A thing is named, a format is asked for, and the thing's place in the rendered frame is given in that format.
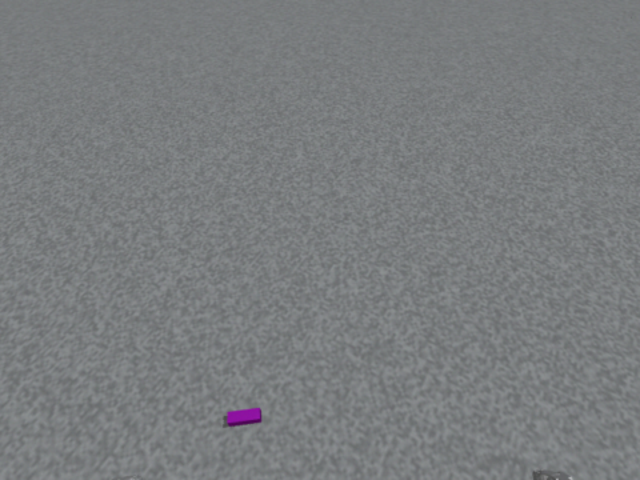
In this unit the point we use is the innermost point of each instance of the small box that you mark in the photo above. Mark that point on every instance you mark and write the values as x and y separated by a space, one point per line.
242 417

